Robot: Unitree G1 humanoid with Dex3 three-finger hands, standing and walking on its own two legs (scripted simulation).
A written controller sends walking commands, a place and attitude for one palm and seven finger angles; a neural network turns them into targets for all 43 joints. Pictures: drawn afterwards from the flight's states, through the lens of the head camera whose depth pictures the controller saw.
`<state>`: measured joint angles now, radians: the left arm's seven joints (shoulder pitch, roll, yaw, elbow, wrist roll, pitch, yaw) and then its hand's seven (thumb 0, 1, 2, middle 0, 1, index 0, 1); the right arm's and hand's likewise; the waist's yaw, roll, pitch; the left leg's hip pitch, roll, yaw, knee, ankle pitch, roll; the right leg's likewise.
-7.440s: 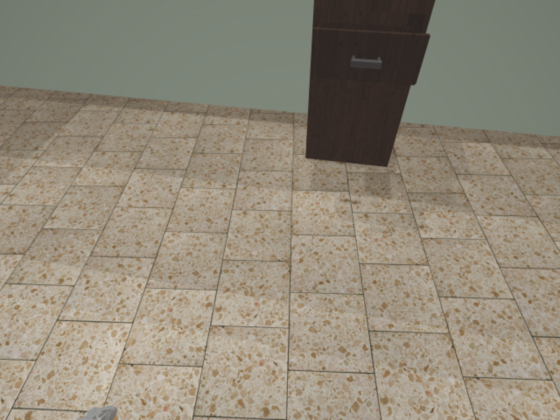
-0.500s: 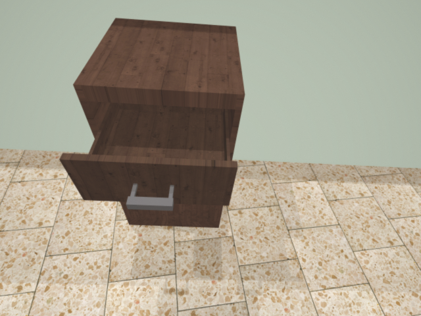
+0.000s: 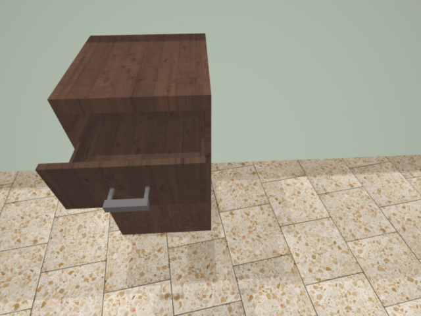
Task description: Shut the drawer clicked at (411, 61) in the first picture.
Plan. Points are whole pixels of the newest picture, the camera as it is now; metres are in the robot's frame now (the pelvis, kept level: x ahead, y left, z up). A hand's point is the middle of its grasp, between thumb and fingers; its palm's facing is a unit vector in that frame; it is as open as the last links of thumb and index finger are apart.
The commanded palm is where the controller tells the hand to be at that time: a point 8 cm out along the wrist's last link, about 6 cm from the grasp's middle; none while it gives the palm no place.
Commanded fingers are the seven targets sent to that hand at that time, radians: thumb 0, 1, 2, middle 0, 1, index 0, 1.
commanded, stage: come to a stop and stand still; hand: left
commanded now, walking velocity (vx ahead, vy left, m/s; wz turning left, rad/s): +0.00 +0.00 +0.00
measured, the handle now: (128, 198) +0.42 +0.24 -0.09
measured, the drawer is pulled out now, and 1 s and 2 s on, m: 0.21 0.21 0.21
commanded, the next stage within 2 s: look again from close up in 0.74 s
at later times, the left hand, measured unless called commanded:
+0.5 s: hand out of the picture +0.00 +0.15 -0.18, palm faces +0.07 -0.98 -0.17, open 7.4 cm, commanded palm none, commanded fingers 0.00 0.90 0.90 -0.20 -0.30 -0.20 -0.30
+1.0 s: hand out of the picture +0.02 +0.19 -0.18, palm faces +0.01 -0.98 -0.20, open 7.4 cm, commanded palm none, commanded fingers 0.00 0.90 0.90 -0.20 -0.30 -0.20 -0.30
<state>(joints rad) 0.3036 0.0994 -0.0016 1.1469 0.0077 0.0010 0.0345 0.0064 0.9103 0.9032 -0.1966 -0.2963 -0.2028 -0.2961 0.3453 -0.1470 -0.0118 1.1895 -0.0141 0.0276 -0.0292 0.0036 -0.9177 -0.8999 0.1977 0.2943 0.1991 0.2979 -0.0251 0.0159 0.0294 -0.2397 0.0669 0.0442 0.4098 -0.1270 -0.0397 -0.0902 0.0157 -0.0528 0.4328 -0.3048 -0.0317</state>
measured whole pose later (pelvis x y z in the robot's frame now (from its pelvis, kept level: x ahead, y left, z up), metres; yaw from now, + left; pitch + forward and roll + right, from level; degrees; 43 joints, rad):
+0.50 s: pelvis +0.03 +0.00 +0.00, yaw +0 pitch -2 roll +1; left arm 0.33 0.10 0.01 1.14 0.01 -0.01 0.05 0.00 0.91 0.90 -0.20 -0.30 -0.20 -0.30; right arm 0.27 -0.13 -0.01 1.16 -0.01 0.00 -0.04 0.02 -0.93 -0.90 0.20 0.29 0.20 0.30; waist 0.01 0.00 0.03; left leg -0.22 0.05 0.05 0.43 -0.18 -0.04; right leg -0.05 0.00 -0.05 0.42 -0.34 -0.02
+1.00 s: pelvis +0.03 +0.02 -0.01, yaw -1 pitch -2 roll +0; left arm 0.34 0.13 -0.01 1.06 0.02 -0.03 0.06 0.00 0.90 0.90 -0.20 -0.30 -0.20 -0.30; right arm 0.25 -0.18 -0.01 1.03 -0.02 -0.01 -0.03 0.01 -0.92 -0.90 0.20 0.29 0.20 0.30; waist -0.02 0.01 0.05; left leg -0.28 0.05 0.06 0.56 -0.25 -0.01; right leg -0.09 -0.01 -0.03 0.52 -0.39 0.00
